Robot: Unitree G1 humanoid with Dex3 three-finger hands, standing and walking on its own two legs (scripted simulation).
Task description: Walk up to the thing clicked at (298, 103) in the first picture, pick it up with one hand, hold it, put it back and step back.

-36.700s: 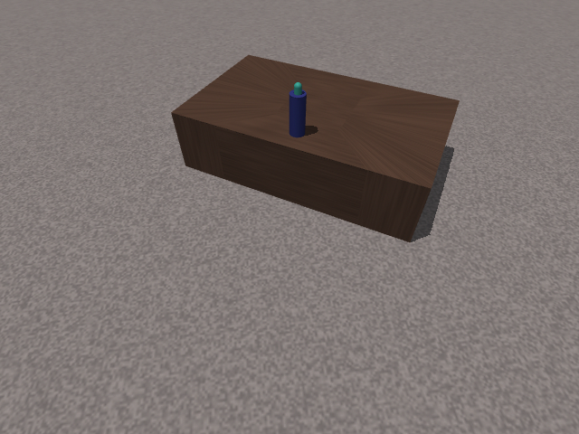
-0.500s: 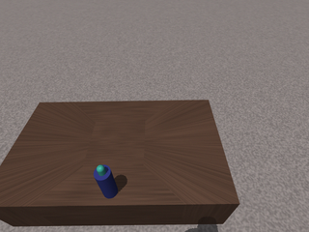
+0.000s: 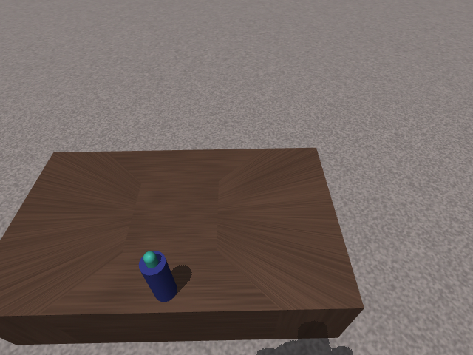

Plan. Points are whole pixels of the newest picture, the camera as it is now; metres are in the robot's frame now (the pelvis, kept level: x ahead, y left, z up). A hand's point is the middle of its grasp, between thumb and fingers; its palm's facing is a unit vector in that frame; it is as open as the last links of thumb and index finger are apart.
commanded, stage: stand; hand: left
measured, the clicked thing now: (158, 274) +0.43 +0.24 -0.33
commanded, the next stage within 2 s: step back in 0.38 s
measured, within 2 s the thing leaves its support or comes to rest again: neither
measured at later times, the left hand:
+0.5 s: hand out of the picture +0.09 +0.26 -0.16, palm faces +0.01 -0.93 -0.36, open 7.3 cm
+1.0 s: hand out of the picture +0.03 +0.30 -0.18, palm faces -0.12 -0.92 -0.37, open 7.3 cm
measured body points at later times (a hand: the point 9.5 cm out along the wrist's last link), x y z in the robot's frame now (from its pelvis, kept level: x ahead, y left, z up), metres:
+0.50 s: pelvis -0.01 +0.00 -0.01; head +0.03 +0.00 +0.44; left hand +0.09 +0.31 -0.13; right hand +0.07 -0.31 -0.14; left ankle -0.01 +0.15 -0.74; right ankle +0.02 -0.13 -0.75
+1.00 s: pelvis -0.10 +0.05 -0.02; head -0.02 +0.05 +0.42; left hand +0.03 +0.35 -0.15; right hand -0.04 -0.27 -0.14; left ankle -0.05 +0.14 -0.75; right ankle -0.13 -0.08 -0.72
